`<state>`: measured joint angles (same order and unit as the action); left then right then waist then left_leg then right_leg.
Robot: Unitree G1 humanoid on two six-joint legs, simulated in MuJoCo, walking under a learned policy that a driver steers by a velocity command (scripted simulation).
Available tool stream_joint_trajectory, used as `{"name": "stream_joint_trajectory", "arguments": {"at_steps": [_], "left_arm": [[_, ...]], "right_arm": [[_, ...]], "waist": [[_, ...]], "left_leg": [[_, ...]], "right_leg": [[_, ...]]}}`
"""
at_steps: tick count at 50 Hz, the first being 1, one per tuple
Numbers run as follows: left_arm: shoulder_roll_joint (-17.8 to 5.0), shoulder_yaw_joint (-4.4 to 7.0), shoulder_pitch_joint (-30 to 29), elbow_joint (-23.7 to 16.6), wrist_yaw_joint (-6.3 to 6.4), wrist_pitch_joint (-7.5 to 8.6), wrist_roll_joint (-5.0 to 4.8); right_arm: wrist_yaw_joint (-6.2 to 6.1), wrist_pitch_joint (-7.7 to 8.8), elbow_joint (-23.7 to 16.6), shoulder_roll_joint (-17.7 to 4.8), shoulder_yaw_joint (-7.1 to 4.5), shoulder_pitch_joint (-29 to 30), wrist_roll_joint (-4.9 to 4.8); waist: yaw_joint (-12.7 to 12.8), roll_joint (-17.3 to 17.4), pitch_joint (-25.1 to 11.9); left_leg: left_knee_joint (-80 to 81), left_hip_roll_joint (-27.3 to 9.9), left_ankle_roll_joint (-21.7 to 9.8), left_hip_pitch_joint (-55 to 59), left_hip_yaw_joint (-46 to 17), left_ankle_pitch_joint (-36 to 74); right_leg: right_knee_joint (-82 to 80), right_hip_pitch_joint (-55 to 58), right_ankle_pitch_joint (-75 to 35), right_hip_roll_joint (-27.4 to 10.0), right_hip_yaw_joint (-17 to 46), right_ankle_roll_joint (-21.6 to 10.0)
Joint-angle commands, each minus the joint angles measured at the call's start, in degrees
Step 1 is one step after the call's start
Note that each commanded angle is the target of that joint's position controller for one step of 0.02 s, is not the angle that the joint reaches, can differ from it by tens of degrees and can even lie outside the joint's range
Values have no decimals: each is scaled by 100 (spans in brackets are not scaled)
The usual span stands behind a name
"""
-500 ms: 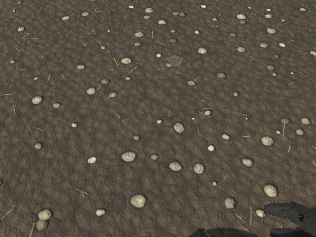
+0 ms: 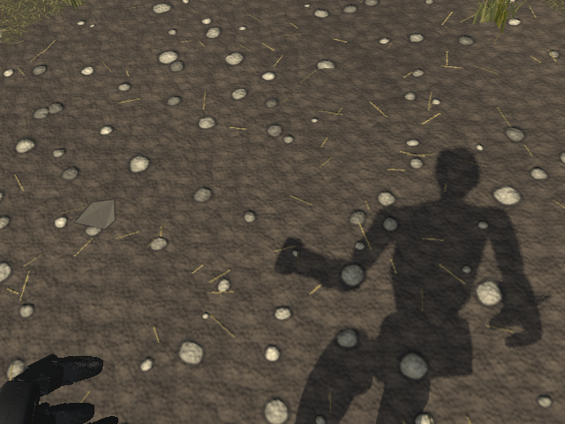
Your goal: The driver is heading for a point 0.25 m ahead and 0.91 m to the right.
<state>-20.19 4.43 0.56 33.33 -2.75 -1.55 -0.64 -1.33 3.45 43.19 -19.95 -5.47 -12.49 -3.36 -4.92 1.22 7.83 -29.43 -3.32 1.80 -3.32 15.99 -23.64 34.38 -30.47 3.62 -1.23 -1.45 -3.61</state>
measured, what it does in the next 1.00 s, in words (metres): walks ahead, turning right: right foot, then left foot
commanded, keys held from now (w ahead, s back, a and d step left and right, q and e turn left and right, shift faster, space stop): shift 0.34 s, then e+shift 0.54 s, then w+e+shift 0.12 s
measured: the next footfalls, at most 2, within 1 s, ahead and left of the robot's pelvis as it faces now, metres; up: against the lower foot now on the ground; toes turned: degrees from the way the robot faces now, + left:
right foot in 0.02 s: +0.19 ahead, -0.08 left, +0.00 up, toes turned -1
left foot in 0.38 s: +0.16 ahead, +0.17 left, +0.00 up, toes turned -4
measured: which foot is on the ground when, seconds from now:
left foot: down 0.00-0.02, up 0.04-0.36, down 0.38-0.74, up 0.76-1.00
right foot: up 0.00-0.00, down 0.02-0.40, up 0.42-0.72, down 0.74-1.00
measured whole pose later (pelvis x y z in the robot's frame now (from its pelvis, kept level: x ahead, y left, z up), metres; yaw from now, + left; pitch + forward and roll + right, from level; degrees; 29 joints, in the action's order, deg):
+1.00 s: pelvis +0.12 +0.00 +0.02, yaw -34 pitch +3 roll +3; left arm -16.6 5.5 12.9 36.7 1.9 -1.0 -1.8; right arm -0.6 1.8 41.7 -18.2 -5.7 -2.8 -0.3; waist 0.9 2.8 0.9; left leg -51.6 0.4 3.4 -31.0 -4.5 -17.6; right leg 24.5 -16.6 11.0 3.9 8.6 -4.7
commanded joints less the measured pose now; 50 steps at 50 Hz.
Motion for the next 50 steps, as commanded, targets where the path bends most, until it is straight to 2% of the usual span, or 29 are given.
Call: {"name": "stream_joint_trajectory", "arguments": {"at_steps": [1,2,3,4,5,7,10,12,15,18,19,20,21,22,23,26,30,34,36,37,38,39,40,41,42,44,45,47,50], "left_arm": [[-1138,471,1909,203,173,49,50],[-1535,397,1284,-196,283,87,256],[-1071,267,1219,-361,263,100,244],[-889,193,902,-310,246,139,131],[-666,130,717,-217,240,151,-6],[-548,62,398,-132,286,129,34],[-468,61,207,-54,365,150,168],[-379,52,231,54,401,128,160],[-251,9,344,233,408,74,166],[-117,-37,381,400,374,44,46],[-141,-11,545,451,389,34,18],[-96,20,726,424,408,38,38],[-200,85,521,274,455,40,-50],[-566,231,230,218,468,30,-49],[-570,324,303,272,466,-21,-98],[-183,307,734,446,487,-235,-100],[199,160,224,60,318,-228,-138],[-86,271,490,-54,149,-294,-129],[-164,363,919,56,134,-336,-135],[-404,491,1392,193,205,-327,-120],[-1179,721,1852,215,333,-285,-96],[-1574,719,1730,96,315,-138,158],[-1196,612,1583,52,270,33,153],[-1017,539,1375,64,311,130,74],[-866,494,1053,43,371,146,-53],[-646,392,660,-88,475,71,-120],[-591,381,807,-87,498,68,-126],[-611,367,945,-130,487,126,-141],[-728,381,1068,-101,509,201,-111]], "right_arm": [[45,71,-617,-454,-22,570,224],[107,26,-718,-151,161,-202,389],[156,-37,-544,-761,65,106,188],[155,-104,-598,-795,58,378,110],[84,-163,-530,-661,80,481,206],[-2,-288,-442,-604,82,433,281],[-33,-345,-304,-309,158,137,326],[-50,-370,-287,-91,250,300,344],[-27,-409,-257,-92,274,466,324],[59,-399,-183,-12,284,405,434],[59,-394,-254,-255,234,392,532],[20,-411,-329,-759,116,291,603],[26,-411,-201,-1051,-28,184,618],[-32,-353,-292,-913,-9,329,647],[-114,-309,-321,-679,42,497,634],[-215,-276,-398,-347,79,959,433],[-229,-413,-243,-477,-45,647,408],[-95,-400,-178,-733,-179,636,271],[-38,-388,-135,-688,-196,759,168],[14,-370,-16,-501,-164,530,180],[39,-349,-205,-241,-82,702,378],[-8,-293,-714,-25,14,1207,481],[-12,-273,-636,-293,-63,1445,425],[-25,-241,-671,-298,-71,1522,338],[-87,-224,-540,-310,-98,1399,374],[-127,-231,-520,-418,-162,1234,439],[-65,-206,-478,-366,-165,990,407],[50,-133,-517,-270,-141,1079,309],[146,41,-649,-215,-131,1393,258]], "waist": [[1223,-1264,-1611],[514,-2237,-2724],[943,-1125,-3295],[820,-799,-2660],[697,-323,-2129],[419,-432,-1616],[257,-529,-1722],[345,-544,-1745],[455,-697,-1680],[285,-682,-1325],[328,-442,-1124],[489,557,-1046],[277,1682,-896],[125,1508,-718],[237,1165,-748],[514,693,-822],[174,858,-1079],[263,963,-1244],[558,819,-1294],[750,368,-1456],[881,-1147,-1434],[776,-2021,-1954],[931,-1054,-2066],[785,-849,-1773],[593,-464,-1530],[379,-660,-1429],[353,-653,-1674],[471,-814,-1486],[566,-1017,-1111]], "left_leg": [[-2710,-340,-211,-1883,-416,1432],[-4891,455,141,-3146,-1058,-2144],[-5215,279,120,-3095,-1926,-1607],[-4921,43,62,-3335,-1949,-1245],[-4395,-151,85,-3328,-1893,-944],[-3856,-193,167,-2613,-1789,-580],[-3066,-64,273,-1979,-1625,-265],[-2329,-53,282,-1731,-1608,-5],[-1564,-1,235,-1374,-1598,374],[-35,235,-27,-584,-1356,1245],[247,-64,-211,-485,-1698,1518],[440,-969,-610,-336,-2430,2235],[1270,-1904,-1358,-925,-3375,1605],[1516,-2174,-1685,-1030,-3685,1825],[1400,-2054,-1607,-886,-3422,2263],[1080,-1569,-1156,-394,-2195,2905],[968,-1468,-1119,17,-1414,3088],[729,-1741,-1051,32,-1150,3455],[156,-1672,-733,-230,-838,3314],[-720,-1344,-398,-752,-525,3045],[-2549,-622,152,-2507,-213,591],[-3952,220,399,-3841,-1178,-1586],[-4393,68,315,-4013,-1896,-1482],[-4298,53,157,-4041,-2040,-968],[-3956,-32,117,-4020,-2104,-447],[-3636,77,149,-3619,-2089,145],[-3381,161,134,-3421,-2084,459],[-2536,323,139,-3337,-2032,727],[-1548,512,177,-3097,-2092,741]], "right_leg": [[-597,3735,-3326,-293,746,-762],[-546,4673,-4880,-2203,3479,-2355],[-1050,4296,-3408,-2161,3475,-2323],[-1116,3827,-2437,-1893,2904,-1946],[-1155,3243,-1708,-1540,2473,-1524],[-1318,1994,-1563,-1152,1928,-1210],[-1365,1472,-2075,-921,1425,-1209],[-1342,1435,-1752,-848,1311,-1155],[-1338,1353,-690,-893,1449,-1096],[-1104,854,661,-574,1521,-644],[-830,596,1108,-325,1564,-354],[-27,104,1916,208,1163,-56],[839,-183,2364,676,257,219],[2188,-368,2872,476,350,372],[2999,-618,2772,403,554,417],[3278,-834,2100,75,485,641],[1708,-303,1771,-149,11,732],[592,554,1568,-70,-395,474],[-355,1340,929,91,-565,180],[-908,2299,238,185,-281,-106],[-1268,3529,-2310,-891,1636,-733],[-1316,3669,-2592,-1964,3646,-2038],[-1423,3672,-2150,-1911,3239,-1978],[-1445,3403,-1725,-1599,2792,-1642],[-1440,3111,-1243,-1265,2436,-1283],[-1463,2548,-1124,-963,2214,-1047],[-1629,2501,178,-812,2250,-1022],[-2118,2266,2644,-726,2660,-1048],[-2264,1995,3070,-691,2957,-1040]]}}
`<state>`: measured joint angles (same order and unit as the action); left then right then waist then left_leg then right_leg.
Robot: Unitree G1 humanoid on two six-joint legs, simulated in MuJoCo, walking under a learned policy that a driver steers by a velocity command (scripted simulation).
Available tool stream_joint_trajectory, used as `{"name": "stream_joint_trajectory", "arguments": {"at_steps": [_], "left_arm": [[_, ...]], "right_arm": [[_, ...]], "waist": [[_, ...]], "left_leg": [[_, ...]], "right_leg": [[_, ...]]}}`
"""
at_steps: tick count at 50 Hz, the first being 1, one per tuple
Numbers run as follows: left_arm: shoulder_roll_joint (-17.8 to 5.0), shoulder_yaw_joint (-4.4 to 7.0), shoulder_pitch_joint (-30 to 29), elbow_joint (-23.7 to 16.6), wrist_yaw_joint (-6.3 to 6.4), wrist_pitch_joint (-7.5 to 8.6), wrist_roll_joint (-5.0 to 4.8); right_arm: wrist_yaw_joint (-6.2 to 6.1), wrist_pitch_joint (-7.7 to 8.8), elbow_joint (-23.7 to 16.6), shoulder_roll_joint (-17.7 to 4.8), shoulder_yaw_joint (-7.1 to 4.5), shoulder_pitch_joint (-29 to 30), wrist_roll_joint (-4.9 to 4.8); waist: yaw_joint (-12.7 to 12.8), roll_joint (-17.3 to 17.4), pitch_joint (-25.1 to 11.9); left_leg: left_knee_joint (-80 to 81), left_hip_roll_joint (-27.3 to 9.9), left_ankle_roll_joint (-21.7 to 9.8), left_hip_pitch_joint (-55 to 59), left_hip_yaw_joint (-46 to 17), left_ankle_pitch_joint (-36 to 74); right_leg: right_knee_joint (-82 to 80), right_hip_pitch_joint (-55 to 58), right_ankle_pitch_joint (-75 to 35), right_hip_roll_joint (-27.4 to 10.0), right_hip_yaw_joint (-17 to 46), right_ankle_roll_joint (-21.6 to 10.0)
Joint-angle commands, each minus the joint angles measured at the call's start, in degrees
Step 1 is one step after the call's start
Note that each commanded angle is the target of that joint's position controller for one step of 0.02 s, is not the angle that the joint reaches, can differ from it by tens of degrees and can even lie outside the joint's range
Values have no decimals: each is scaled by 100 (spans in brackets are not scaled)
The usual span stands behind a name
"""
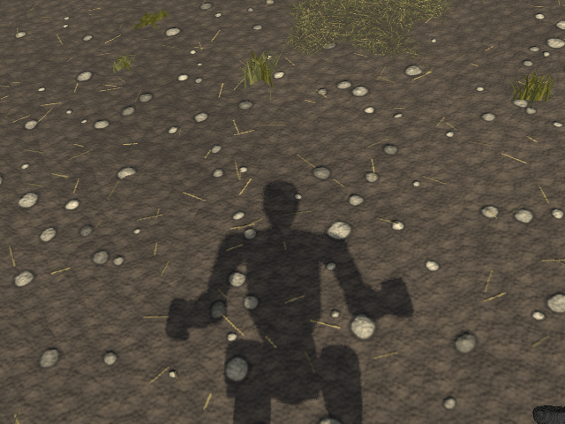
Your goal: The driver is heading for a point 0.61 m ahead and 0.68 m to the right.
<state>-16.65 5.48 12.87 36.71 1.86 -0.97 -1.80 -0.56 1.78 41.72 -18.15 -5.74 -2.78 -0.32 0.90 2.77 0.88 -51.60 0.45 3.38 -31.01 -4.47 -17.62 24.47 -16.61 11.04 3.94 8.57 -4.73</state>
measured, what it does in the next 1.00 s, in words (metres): walks ahead, turning right: left foot, then right foot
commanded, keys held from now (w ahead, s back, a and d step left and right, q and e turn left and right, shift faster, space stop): w+e+shift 0.80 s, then e+shift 0.20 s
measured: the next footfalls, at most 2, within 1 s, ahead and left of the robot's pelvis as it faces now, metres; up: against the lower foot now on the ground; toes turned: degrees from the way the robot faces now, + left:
left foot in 0.20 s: +0.14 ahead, +0.13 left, +0.00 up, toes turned -15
right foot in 0.66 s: +0.40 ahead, -0.25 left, +0.00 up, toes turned -43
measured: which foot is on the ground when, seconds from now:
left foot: up 0.00-0.18, down 0.20-0.68, up 0.70-1.00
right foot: down 0.00-0.18, up 0.20-0.64, down 0.66-1.00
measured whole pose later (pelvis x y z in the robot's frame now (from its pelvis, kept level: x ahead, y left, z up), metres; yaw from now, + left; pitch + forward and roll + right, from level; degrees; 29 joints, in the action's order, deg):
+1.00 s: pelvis +0.51 -0.31 -0.02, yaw -58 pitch +2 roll +0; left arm -17.8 3.8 23.8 45.6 1.7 1.8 -2.9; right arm 0.1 6.2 30.8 -16.3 -0.5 1.5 1.3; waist 5.6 1.4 5.4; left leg -33.1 -2.4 3.7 -39.9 -5.6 0.4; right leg 25.1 -0.2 24.2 11.3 14.3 -8.8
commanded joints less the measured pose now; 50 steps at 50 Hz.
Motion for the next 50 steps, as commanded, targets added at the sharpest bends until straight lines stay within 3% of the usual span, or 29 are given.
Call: {"name": "stream_joint_trajectory", "arguments": {"at_steps": [1,5,6,7,9,10,11,12,13,15,17,19,25,28,30,32,33,34,35,36,37,38,39,41,44,46,47,48,50], "left_arm": [[-1091,276,-117,-432,53,159,-2],[-989,207,-175,-567,13,173,-40],[-1300,264,-250,-507,-313,91,518],[-1111,233,-423,-617,-461,66,470],[-843,129,-900,-788,-507,89,356],[-346,-10,-1064,-938,-440,165,342],[13,-150,-1063,-1188,-375,222,297],[-272,-151,-872,-1200,-347,229,306],[-672,-58,-940,-1068,-389,199,408],[-817,10,-754,-850,-609,137,489],[-660,-58,-776,-827,-730,57,473],[-555,-121,-932,-821,-736,24,434],[-416,-250,-2093,-988,-850,17,430],[-194,-396,-2518,-1074,-908,64,418],[-143,-421,-2121,-920,-807,73,390],[-533,-235,-522,-496,-663,106,342],[-873,-47,819,-79,-547,157,335],[-1219,144,1147,216,-411,153,316],[-1937,306,683,41,-358,35,320],[-1879,312,1193,5,-309,-11,338],[-1797,305,1203,232,-245,29,324],[-1543,236,1053,324,-202,115,322],[-1396,175,769,306,-139,209,328],[-1041,1,403,256,-115,351,240],[-1094,-18,328,337,-158,481,222],[-1111,24,445,460,-199,440,222],[-644,-4,528,288,-37,454,-354],[-883,21,700,434,41,408,-346],[-1147,125,798,521,128,313,-125]], "right_arm": [[97,272,-521,-376,-103,473,-53],[162,451,-650,-279,-81,517,-126],[195,85,-439,-266,46,95,246],[155,-38,-485,-341,8,-65,186],[18,-32,-282,-581,-53,-1166,98],[-49,50,-161,-1058,-145,-1911,220],[-64,96,-320,-1580,-173,-1791,425],[-32,107,-449,-1511,-224,-1159,435],[10,100,-549,-1040,-98,-844,319],[10,118,-492,-729,35,-956,206],[9,204,-278,-667,66,-1400,208],[59,275,-129,-647,59,-1805,222],[33,363,302,-467,134,-2616,280],[-34,323,573,-571,136,-2912,295],[-90,278,622,-779,136,-2798,253],[-131,145,565,-1271,34,-2586,230],[-87,118,425,-1338,21,-2305,197],[-22,129,362,-964,82,-2307,295],[111,216,-360,-452,206,-2104,208],[112,350,-713,-845,163,-1241,184],[107,434,-831,-701,224,-1013,130],[80,463,-731,-638,281,-1155,176],[76,404,-696,-598,298,-1210,289],[96,167,-601,-575,312,-1559,450],[124,51,-941,-388,387,-796,393],[147,84,-1039,-182,487,-500,318],[49,461,-1386,37,494,483,166],[45,602,-1489,48,488,635,134],[-18,674,-1461,-404,245,325,24]], "waist": [[17,-1181,-369],[18,-1240,-186],[64,-1786,-257],[-78,-1536,-133],[-830,-666,-94],[-1155,571,-275],[-885,1151,-259],[-443,908,-211],[-322,392,-45],[-240,349,-94],[-334,460,39],[-438,351,148],[-731,289,906],[-748,269,1077],[-334,418,640],[596,720,-338],[1186,683,-967],[1093,72,-1152],[491,-1474,-1458],[858,-416,-1783],[713,-331,-1135],[362,94,-402],[75,223,-121],[-385,6,290],[-432,-88,664],[-282,-242,423],[132,476,402],[156,341,151],[25,-444,-349]], "left_leg": [[906,175,27,-224,-56,168],[1646,287,54,549,-37,69],[1526,282,51,958,360,-56],[1723,303,46,1467,363,-6],[2496,112,-53,3323,307,128],[3171,-1076,-187,4100,-913,-1155],[4150,-2391,-485,4032,-3211,-3063],[4385,-2823,-896,3496,-4153,-3628],[4192,-2542,-895,3157,-3426,-3306],[4090,-1735,-645,2821,-1605,-2036],[4170,-1487,-620,2807,-687,-1178],[4206,-1506,-631,2999,-220,-770],[4576,-1527,-611,3424,1142,455],[4455,-1499,-516,3774,1836,2551],[3651,-1508,-453,3731,2238,6506],[1615,-1845,-582,3650,2147,8514],[-19,-1892,-620,2735,2026,7931],[-1726,-1412,-514,1110,1861,3472],[-3870,-191,-104,-1320,1514,-969],[-4045,-252,-174,-1848,313,-418],[-3737,-480,-227,-1997,157,-203],[-3144,-703,-232,-1747,168,-143],[-2773,-830,-164,-1375,115,-336],[-2315,-961,38,-880,151,-665],[-911,-780,220,-311,624,-246],[259,-367,57,422,848,1096],[1250,98,118,747,575,1511],[2139,389,81,1161,634,2110],[2635,598,-28,2046,419,2967]], "right_leg": [[-1215,568,2278,-1173,1984,-915],[-857,-23,2154,-977,2178,-850],[-846,-280,2361,-581,1954,-760],[-745,-755,2355,-487,2067,-693],[264,-2197,2702,-157,1902,-370],[1971,-3003,2755,427,1024,-123],[3452,-3805,2276,730,411,24],[4192,-4059,1354,-17,241,46],[4486,-3910,872,-254,98,103],[4654,-3418,367,-393,-98,287],[5008,-3466,-60,-504,-270,344],[5128,-3699,-290,-567,-322,316],[3898,-3950,-367,-728,-1037,146],[2815,-3391,71,-623,-1712,-209],[2242,-1997,387,-43,-2256,-526],[2109,-210,910,389,-2116,-810],[1668,1581,857,501,-1731,-1031],[1236,3104,1200,-29,-621,-1076],[271,4353,2127,-1553,2722,-1870],[-375,4412,1745,-1644,3565,-1903],[-663,3843,1135,-1661,3216,-1807],[-803,2811,504,-1494,2737,-1664],[-793,2043,124,-1216,2272,-1608],[-887,865,-1185,-915,1799,-1656],[-913,-273,-3721,-401,1024,-1370],[-542,-473,-4577,43,586,-971],[-418,-831,-3378,46,1075,-738],[-407,-535,-3024,54,1241,-549],[244,-13,-3117,114,1450,-122]]}}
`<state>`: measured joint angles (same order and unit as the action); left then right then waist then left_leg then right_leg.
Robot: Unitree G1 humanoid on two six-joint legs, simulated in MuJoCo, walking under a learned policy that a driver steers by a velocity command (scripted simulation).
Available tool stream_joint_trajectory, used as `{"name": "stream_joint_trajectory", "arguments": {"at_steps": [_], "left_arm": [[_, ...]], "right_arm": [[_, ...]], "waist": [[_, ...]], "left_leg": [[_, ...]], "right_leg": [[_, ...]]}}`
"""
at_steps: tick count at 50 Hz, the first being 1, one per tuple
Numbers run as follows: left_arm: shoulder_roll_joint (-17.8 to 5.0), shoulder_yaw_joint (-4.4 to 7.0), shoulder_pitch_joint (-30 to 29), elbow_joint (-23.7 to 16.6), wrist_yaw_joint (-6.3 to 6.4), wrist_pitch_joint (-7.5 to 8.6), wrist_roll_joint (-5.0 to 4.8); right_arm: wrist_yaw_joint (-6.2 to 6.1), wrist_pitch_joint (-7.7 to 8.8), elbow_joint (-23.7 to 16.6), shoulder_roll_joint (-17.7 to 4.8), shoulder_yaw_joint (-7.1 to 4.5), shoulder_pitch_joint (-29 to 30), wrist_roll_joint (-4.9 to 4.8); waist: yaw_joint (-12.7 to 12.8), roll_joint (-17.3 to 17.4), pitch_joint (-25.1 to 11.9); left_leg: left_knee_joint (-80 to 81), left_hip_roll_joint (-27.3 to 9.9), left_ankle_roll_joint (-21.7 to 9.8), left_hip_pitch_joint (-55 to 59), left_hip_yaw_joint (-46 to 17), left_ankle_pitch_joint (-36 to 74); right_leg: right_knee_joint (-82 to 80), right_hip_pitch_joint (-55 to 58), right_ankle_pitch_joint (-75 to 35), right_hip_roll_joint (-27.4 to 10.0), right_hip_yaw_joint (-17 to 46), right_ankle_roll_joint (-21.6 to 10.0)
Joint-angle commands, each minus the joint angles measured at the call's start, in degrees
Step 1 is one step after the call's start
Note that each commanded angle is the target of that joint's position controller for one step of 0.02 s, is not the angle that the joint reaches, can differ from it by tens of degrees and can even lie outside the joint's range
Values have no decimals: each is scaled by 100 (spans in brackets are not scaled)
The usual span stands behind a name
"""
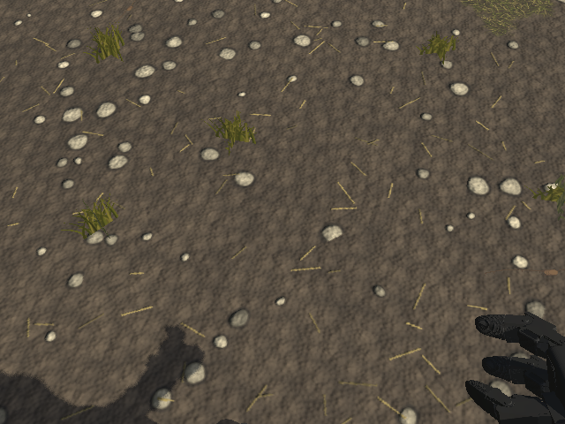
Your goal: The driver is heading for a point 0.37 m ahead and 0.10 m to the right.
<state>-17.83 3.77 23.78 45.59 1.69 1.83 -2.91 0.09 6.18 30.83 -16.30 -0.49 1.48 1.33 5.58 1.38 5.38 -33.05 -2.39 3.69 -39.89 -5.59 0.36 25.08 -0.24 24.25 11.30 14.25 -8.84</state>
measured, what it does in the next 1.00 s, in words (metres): walks ahead, turning right: left foot, then right foot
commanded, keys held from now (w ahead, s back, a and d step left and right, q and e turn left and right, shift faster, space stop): e+shift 0.36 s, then shift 0.64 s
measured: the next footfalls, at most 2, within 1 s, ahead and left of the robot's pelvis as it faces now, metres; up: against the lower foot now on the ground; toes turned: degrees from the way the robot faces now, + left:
left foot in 0.06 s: +0.31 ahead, +0.13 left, +0.00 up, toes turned -9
right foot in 0.48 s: +0.23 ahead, -0.12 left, +0.00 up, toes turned -30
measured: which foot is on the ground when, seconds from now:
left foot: up 0.00-0.04, down 0.06-0.48, up 0.50-0.80, down 0.82-1.00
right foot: down 0.00-0.04, up 0.06-0.46, down 0.48-1.00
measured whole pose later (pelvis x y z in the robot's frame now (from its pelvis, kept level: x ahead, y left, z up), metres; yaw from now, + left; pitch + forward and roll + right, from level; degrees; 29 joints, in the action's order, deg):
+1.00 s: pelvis +0.24 +0.01 +0.01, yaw -33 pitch -1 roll +0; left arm -12.8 2.3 9.1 44.6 1.5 -2.4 0.8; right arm 0.4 1.0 43.6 -12.5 -0.2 -9.4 1.4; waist 0.2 0.0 1.0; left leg -31.2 -1.3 -0.2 -13.5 2.9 -17.2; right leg 30.6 -15.7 14.3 1.0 2.3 0.2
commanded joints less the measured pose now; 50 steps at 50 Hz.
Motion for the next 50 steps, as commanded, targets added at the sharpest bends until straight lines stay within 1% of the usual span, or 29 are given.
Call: {"name": "stream_joint_trajectory", "arguments": {"at_steps": [1,2,3,4,5,6,7,8,10,12,15,19,22,23,24,25,26,27,28,30,35,38,40,41,42,43,44,46,50], "left_arm": [[-1018,313,-416,-412,139,14,32],[-937,290,-680,-504,103,4,43],[-324,113,-603,-642,64,-42,184],[83,-41,320,-806,-7,-87,256],[-602,48,799,-866,-109,-145,86],[-938,141,129,-956,-132,-265,-8],[-1039,195,-444,-1043,-79,-385,11],[-988,228,-581,-1106,-27,-483,17],[-570,162,-613,-1272,12,-594,2],[-244,75,-812,-1385,47,-556,89],[-385,116,-924,-1350,-70,-544,116],[-625,246,-1462,-1455,-219,-670,127],[-584,308,-1587,-1511,-248,-672,188],[-697,372,-1339,-1415,-201,-656,220],[-1249,529,-921,-1364,-103,-612,230],[-1702,550,-1045,-1540,-19,-544,383],[-1370,459,-1052,-1543,-57,-404,446],[-1194,367,-1202,-1450,-57,-306,419],[-1016,322,-1470,-1426,-46,-259,334],[-768,200,-1900,-1437,14,-273,294],[-557,120,-2020,-1297,49,-299,364],[-512,89,-1844,-1109,6,-324,369],[-315,1,-1968,-1003,-21,-316,285],[-126,-58,-1748,-886,-28,-285,285],[19,-89,-1439,-804,-30,-251,379],[-32,-36,-1273,-773,-10,-256,376],[-282,5,-1553,-700,2,-276,438],[-244,43,-1825,-618,21,-336,402],[-120,45,-1690,-361,-7,-336,351]], "right_arm": [[-146,206,-335,-830,-402,-513,-163],[-196,154,-226,-929,-482,-1298,-138],[-234,48,-27,-1002,-479,-2240,-64],[-194,-29,-37,-1064,-379,-2648,243],[-139,-100,-72,-1090,-451,-2210,215],[-212,-201,-343,-864,-460,-1395,106],[-285,-300,-357,-402,-331,-983,52],[-316,-360,-349,-257,-248,-750,26],[-271,-366,-148,-430,-334,-431,4],[-205,-293,77,-669,-471,-430,11],[-206,-329,214,-885,-581,-238,-48],[-138,-428,346,-1000,-641,-123,-163],[-74,-506,501,-1028,-651,-288,-313],[-34,-526,620,-880,-606,-523,-313],[21,-549,691,-628,-525,-841,-186],[-13,-565,315,-537,-431,-685,-38],[-44,-580,364,-867,-538,-309,-167],[-59,-610,367,-855,-539,-333,-262],[-116,-625,511,-799,-545,-492,-215],[-168,-653,624,-836,-558,-649,-96],[-103,-690,665,-343,-335,-738,-130],[-51,-709,676,-425,-313,-773,-161],[-5,-687,814,-306,-272,-1078,-115],[11,-669,848,-355,-251,-1156,2],[-9,-648,751,-767,-296,-1128,114],[11,-610,764,-776,-283,-708,118],[37,-557,659,-402,-192,-364,61],[47,-466,782,-440,-185,-569,47],[-12,-394,943,-352,-143,-927,-16]], "waist": [[-720,-589,-1134],[-1286,-807,-1570],[-1494,-522,-2425],[-1106,1148,-3555],[-821,1448,-4219],[-803,1064,-3512],[-796,335,-2383],[-622,62,-1661],[-338,285,-736],[-389,466,-736],[-371,357,-1297],[-477,501,-1005],[-405,277,-885],[-346,24,-923],[-315,-1219,-986],[-425,-2232,-1190],[-68,-1272,-1470],[-248,-1068,-1319],[-401,-737,-1247],[-587,-746,-1238],[-571,-792,-1322],[-478,-920,-1256],[-745,-839,-1138],[-733,-607,-1096],[-441,294,-1103],[-153,1138,-958],[-252,897,-698],[-457,566,-631],[-575,192,-667]], "left_leg": [[757,828,-93,3579,497,1407],[887,636,-207,4590,435,1995],[196,-525,-655,6036,-425,3101],[-400,-2568,-1660,7152,-2373,5925],[50,-3199,-2275,7028,-3613,4011],[560,-2687,-2250,6211,-3067,1635],[841,-2110,-1915,5086,-2047,784],[1060,-1789,-1756,4121,-1463,649],[1531,-1402,-1543,2615,-378,656],[1735,-1478,-1673,2408,121,1525],[1720,-1702,-1687,2678,535,1258],[1721,-1658,-1426,2472,1095,-299],[1129,-1629,-1145,2597,1228,-777],[596,-1454,-901,2322,1395,-956],[-960,-833,-386,1455,1946,-1974],[-2687,-37,62,55,1636,-4074],[-3534,-55,62,-5,722,-3964],[-3641,-143,-25,-58,604,-3520],[-3433,-242,-62,-3,519,-3108],[-3362,-187,21,486,596,-2560],[-1715,-97,49,1505,671,-2221],[-908,-27,-34,2011,713,-2233],[424,71,-188,2786,851,-1296],[919,-62,-296,3224,631,-554],[998,-816,-546,3448,-197,661],[1216,-1263,-1121,2381,-521,-291],[1383,-966,-1053,1905,-400,-1321],[1289,-555,-636,1916,22,-1859],[1094,-386,-531,2287,269,-1526]], "right_leg": [[828,-1627,-4562,-538,890,504],[1860,-1799,-4499,-333,749,775],[3641,-2346,-1315,-57,364,1081],[5959,-3186,2488,336,237,1257],[7103,-3447,1596,-356,301,1393],[6969,-3733,875,-886,-138,1463],[6581,-3963,421,-1093,-597,1511],[6438,-3884,311,-1215,-733,1546],[5226,-3386,401,-1494,-927,1467],[4266,-3143,218,-1671,-1133,1445],[3219,-2527,-830,-1859,-1188,1239],[2241,-1925,-1123,-1689,-1572,965],[1041,-1454,-1092,-1365,-1821,684],[589,-883,-1424,-1254,-1728,514],[-175,9,-3277,-2069,-379,83],[-410,159,-3737,-3434,1657,-1237],[-476,-90,-3817,-3370,1424,-1446],[-412,-248,-3644,-3126,831,-1131],[-338,-344,-3284,-2812,444,-758],[-272,-816,-3619,-2552,12,-528],[-153,-1110,-3497,-2273,-381,-479],[-72,-1217,-3174,-2388,-115,-536],[89,-1574,-2467,-2171,-168,-259],[181,-1804,-1755,-1897,-254,86],[799,-2056,-879,-1376,-623,496],[582,-1579,-444,-1168,-961,781],[440,-1101,-876,-1251,-965,903],[455,-975,-1337,-1225,-928,805],[244,-1043,-1721,-1306,-795,707]]}}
